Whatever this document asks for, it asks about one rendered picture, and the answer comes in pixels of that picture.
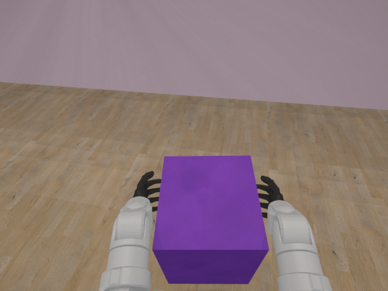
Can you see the right robot forearm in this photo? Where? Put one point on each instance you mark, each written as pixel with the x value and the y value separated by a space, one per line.
pixel 295 250

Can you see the left robot forearm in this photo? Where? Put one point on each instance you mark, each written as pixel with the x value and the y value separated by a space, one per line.
pixel 127 267

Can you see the robot right hand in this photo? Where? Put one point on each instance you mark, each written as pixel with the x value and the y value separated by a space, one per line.
pixel 273 191

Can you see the robot left hand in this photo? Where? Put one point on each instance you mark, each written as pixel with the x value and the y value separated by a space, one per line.
pixel 142 188

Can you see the carton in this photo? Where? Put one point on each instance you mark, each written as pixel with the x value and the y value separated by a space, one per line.
pixel 209 225

